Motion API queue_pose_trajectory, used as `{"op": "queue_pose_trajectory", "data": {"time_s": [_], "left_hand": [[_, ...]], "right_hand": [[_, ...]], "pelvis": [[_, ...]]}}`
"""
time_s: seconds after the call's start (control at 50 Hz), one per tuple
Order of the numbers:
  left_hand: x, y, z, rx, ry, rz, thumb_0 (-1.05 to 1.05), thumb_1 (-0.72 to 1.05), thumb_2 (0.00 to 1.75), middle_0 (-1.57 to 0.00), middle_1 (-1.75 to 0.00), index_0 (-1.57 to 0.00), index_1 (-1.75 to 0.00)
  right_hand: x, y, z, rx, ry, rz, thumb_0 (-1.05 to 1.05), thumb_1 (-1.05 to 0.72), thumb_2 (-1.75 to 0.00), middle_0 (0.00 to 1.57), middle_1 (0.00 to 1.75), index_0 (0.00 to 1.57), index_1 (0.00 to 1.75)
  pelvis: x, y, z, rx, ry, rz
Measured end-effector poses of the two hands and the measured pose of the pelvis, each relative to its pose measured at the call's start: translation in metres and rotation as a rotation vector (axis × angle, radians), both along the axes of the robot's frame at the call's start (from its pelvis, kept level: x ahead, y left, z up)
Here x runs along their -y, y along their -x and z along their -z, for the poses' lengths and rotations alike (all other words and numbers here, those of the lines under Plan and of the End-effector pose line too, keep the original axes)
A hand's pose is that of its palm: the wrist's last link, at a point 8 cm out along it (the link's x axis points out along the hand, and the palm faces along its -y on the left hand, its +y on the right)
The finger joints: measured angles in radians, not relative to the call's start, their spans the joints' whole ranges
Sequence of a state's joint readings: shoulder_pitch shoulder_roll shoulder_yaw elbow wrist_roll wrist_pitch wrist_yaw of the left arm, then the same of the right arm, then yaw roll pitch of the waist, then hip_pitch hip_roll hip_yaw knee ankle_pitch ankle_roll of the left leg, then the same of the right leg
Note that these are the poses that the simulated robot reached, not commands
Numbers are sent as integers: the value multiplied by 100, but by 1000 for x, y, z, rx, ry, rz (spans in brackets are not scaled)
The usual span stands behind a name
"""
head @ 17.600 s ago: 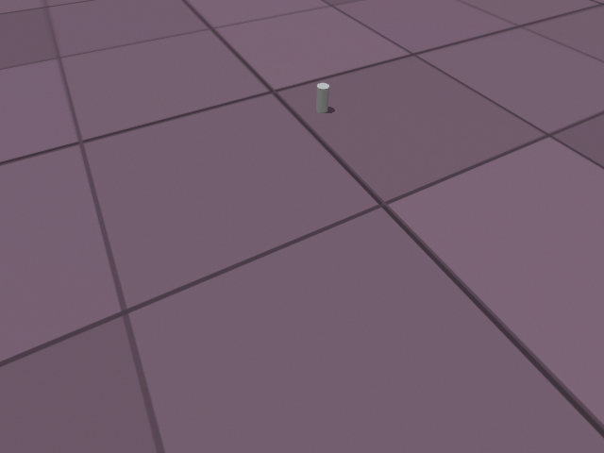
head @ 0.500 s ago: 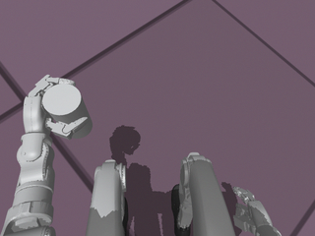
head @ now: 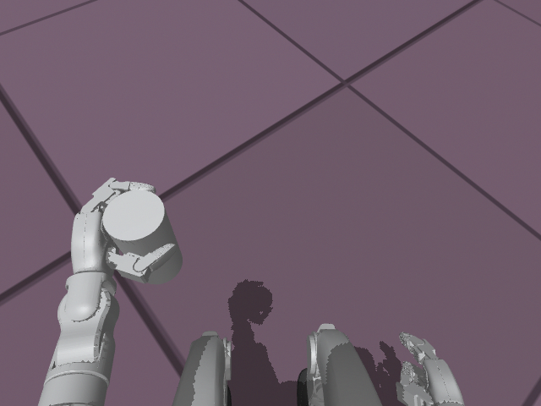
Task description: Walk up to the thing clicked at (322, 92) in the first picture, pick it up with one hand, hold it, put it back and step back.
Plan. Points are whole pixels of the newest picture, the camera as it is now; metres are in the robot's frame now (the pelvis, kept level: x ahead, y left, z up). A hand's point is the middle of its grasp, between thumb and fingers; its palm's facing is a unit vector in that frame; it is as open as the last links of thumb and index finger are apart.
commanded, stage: lift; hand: left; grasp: from the side
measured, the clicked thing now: (148, 241) +0.36 +0.18 -0.02
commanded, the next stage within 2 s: hold in 1.06 s
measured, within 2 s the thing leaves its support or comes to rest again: neither
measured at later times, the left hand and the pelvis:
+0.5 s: hand (123, 210) +0.35 +0.18 +0.09, palm faces +0.10 -0.99 -0.04, open 10.5 cm; pelvis +0.02 +0.00 +0.08, yaw +1 degrees
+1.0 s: hand (124, 189) +0.36 +0.17 +0.13, palm faces +0.08 -1.00 -0.01, open 10.5 cm; pelvis +0.04 -0.01 +0.11, yaw +1 degrees
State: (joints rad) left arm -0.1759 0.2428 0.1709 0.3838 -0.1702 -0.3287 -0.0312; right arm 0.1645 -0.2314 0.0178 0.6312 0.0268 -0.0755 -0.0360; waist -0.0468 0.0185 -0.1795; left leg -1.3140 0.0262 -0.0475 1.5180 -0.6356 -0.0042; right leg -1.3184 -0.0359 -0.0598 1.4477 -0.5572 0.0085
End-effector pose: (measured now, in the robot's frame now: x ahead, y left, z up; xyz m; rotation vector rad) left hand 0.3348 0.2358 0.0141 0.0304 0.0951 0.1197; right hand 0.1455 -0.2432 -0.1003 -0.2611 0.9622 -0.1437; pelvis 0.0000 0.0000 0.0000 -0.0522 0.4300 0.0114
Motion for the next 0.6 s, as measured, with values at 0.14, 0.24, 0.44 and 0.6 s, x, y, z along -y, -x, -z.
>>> {"op": "queue_pose_trajectory", "data": {"time_s": [0.14, 0.24, 0.44, 0.6], "left_hand": [[-2, -3, -34, 5, -4, 13, -1, -44, 110, -68, -101, -69, -101], [-1, 2, -49, -14, 3, 29, -1, -44, 110, -68, -101, -69, -101], [3, 8, -71, -28, -2, 23, -1, -44, 110, -68, -101, -69, -101], [5, 2, -99, -4, 1, 16, -1, -44, 110, -68, -101, -69, -101]], "right_hand": [[1, -1, -36, 24, 6, 1, 1, -90, -90, 21, 30, 20, 30], [2, 1, -53, 16, 6, -1, 1, -91, -90, 21, 30, 20, 30], [-4, -3, -75, 13, -2, -22, 1, -91, -90, 21, 30, 20, 30], [-9, -10, -94, 33, -10, -26, 1, -91, -90, 21, 30, 20, 30]], "pelvis": [[0, -5, -31, 60, -1, -3], [-1, -10, -48, 92, -4, -3], [-1, -17, -72, 143, -12, -7], [1, -25, -90, 190, -15, -9]]}}
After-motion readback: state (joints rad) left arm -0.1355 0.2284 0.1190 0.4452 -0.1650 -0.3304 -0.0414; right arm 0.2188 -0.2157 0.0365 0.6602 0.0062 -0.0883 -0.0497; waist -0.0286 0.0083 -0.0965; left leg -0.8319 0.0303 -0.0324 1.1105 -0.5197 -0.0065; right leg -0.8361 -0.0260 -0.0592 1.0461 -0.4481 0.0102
